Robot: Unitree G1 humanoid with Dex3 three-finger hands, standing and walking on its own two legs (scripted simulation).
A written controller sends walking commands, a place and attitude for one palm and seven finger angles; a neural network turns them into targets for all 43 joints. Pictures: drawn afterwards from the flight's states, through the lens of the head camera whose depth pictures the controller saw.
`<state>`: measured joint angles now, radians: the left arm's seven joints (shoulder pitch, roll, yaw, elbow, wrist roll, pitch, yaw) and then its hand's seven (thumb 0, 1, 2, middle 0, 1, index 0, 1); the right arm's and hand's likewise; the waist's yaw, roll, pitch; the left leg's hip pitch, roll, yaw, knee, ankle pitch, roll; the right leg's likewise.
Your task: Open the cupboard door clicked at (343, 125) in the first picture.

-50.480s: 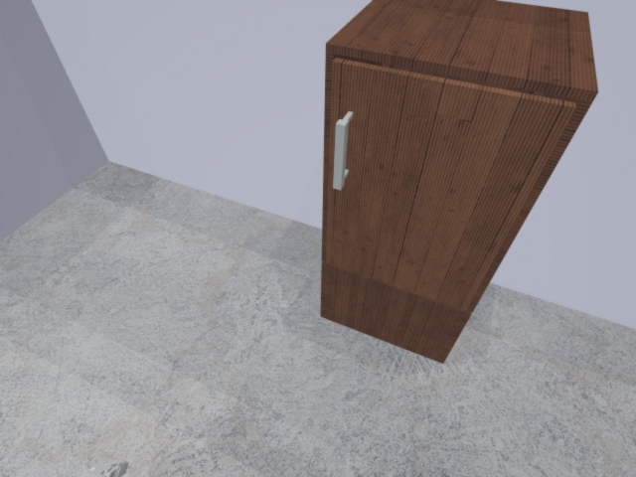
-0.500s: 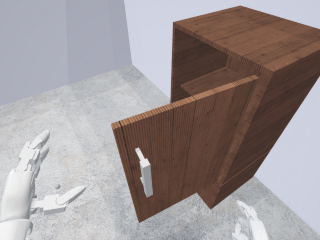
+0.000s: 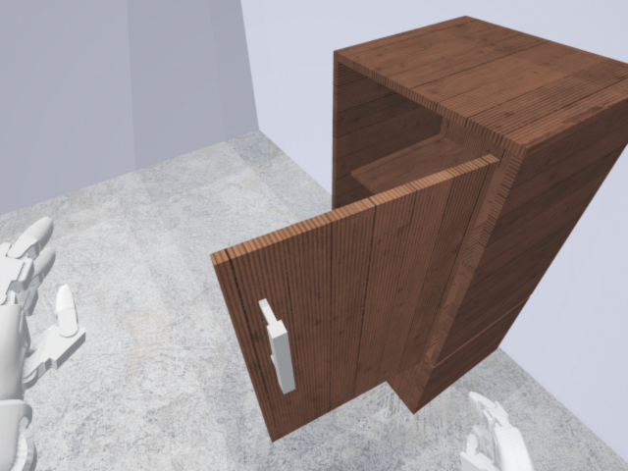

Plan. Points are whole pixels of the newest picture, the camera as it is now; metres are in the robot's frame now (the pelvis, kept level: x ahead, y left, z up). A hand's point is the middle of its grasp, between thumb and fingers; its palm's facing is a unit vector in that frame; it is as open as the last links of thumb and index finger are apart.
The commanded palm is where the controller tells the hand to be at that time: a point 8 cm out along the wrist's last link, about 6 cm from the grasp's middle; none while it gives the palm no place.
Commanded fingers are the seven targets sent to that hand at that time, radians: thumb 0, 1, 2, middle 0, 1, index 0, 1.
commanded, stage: draw the hand back to the body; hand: left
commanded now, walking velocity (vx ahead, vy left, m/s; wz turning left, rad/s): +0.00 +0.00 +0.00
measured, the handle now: (276, 348) +0.27 +0.10 +0.00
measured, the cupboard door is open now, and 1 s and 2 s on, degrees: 84 84 84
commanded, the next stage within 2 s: step back with the hand held close in 0.18 s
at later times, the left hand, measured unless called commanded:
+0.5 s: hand (73, 335) +0.18 +0.26 +0.16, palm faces +0.43 -0.77 -0.47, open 7.4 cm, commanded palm +0.12 +0.30 +0.17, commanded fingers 0.00 0.90 0.90 -0.20 -0.30 -0.20 -0.30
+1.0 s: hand (13, 416) +0.11 +0.27 +0.15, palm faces +0.45 -0.75 -0.48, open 7.4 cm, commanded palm +0.04 +0.31 +0.17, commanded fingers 0.00 0.90 0.90 -0.20 -0.30 -0.20 -0.30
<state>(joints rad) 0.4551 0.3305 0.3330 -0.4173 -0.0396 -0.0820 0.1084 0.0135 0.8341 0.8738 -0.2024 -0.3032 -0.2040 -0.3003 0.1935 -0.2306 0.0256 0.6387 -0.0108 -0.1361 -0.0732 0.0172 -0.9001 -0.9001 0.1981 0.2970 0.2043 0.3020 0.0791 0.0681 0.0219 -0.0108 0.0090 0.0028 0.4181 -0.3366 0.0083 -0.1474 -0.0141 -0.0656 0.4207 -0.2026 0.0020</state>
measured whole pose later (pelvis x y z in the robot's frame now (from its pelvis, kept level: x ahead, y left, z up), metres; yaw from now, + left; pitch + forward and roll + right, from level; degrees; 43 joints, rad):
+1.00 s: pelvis -0.10 +0.01 -0.02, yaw +0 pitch +0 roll +0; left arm 0.51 0.39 0.42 -0.50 0.02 -0.22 0.16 0.02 0.88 0.90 -0.21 -0.30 -0.21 -0.30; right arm 0.23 -0.22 0.01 0.57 -0.01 -0.08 -0.10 0.02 -0.90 -0.90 0.20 0.30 0.21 0.30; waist 0.01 -0.01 0.03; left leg -0.35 -0.02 0.02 0.65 -0.30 0.04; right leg -0.44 -0.03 -0.03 0.55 -0.13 0.01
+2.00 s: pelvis -0.23 -0.01 +0.00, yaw -2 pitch +3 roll -1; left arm 0.61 0.49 0.47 -0.60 -0.04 -0.20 0.13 0.02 0.89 0.90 -0.21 -0.30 -0.21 -0.30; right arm 0.14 -0.19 -0.02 0.60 -0.02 -0.14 -0.06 0.02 -0.90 -0.90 0.20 0.30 0.20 0.30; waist -0.01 -0.06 0.06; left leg -0.31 0.00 0.03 0.39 -0.13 0.03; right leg -0.39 0.05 0.01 0.77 -0.43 0.01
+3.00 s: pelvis -0.32 -0.03 -0.01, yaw +3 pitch -1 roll +1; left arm 0.25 0.15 0.00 0.86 0.01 0.04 0.01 0.01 0.92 0.90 -0.20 -0.30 -0.20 -0.30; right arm 0.18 -0.20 0.00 0.93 -0.03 0.00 0.00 0.01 -0.90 -0.90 0.20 0.30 0.20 0.30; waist -0.03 -0.01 0.03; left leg -0.27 -0.01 -0.02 0.53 -0.23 -0.01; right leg -0.25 0.01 0.00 0.57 -0.29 -0.02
